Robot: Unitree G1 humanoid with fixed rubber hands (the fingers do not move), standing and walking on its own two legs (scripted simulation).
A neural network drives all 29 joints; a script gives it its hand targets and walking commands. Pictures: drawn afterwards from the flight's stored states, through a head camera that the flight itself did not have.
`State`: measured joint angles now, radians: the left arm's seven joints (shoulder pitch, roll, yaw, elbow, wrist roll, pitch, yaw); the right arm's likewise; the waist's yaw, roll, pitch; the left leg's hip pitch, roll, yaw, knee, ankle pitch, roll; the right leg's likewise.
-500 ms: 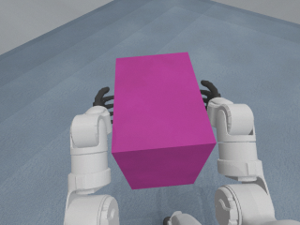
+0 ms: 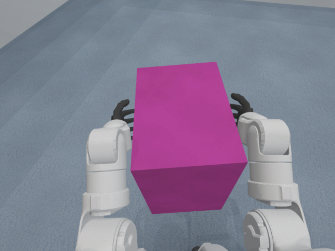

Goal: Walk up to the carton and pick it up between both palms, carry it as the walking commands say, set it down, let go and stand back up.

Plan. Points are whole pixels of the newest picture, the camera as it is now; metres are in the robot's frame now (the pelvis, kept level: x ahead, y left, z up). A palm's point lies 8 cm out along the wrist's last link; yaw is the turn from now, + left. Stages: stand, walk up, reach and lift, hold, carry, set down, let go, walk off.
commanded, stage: carry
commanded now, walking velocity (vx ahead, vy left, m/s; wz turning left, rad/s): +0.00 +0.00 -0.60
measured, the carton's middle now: (181, 143) +0.36 -0.03 +0.04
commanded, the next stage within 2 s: none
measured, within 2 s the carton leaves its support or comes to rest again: neither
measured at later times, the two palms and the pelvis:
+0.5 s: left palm (166, 155) +0.28 +0.01 +0.12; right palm (318, 178) +0.21 -0.25 +0.12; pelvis -0.09 -0.02 +0.00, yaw -14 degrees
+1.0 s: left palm (152, 186) +0.21 +0.03 +0.15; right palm out of the picture +0.15 -0.23 +0.15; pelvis -0.16 -0.02 +0.00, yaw -14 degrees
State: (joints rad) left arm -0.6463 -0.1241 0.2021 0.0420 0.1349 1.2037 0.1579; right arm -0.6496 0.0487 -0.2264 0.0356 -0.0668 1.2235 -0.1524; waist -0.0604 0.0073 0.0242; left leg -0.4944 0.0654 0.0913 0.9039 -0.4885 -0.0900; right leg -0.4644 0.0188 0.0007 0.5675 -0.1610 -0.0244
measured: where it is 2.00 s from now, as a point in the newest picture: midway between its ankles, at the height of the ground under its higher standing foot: outside the picture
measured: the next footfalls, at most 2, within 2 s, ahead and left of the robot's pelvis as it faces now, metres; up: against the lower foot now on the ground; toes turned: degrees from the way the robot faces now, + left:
left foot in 0.08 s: +0.03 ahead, +0.11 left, +0.00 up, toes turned +3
right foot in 0.38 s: -0.04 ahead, -0.15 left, +0.00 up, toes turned +0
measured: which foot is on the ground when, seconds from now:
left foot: up 0.00-0.06, down 0.08-0.38, up 0.40-0.60, down 0.62-1.00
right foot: down 0.00-0.10, up 0.12-0.36, down 0.38-1.00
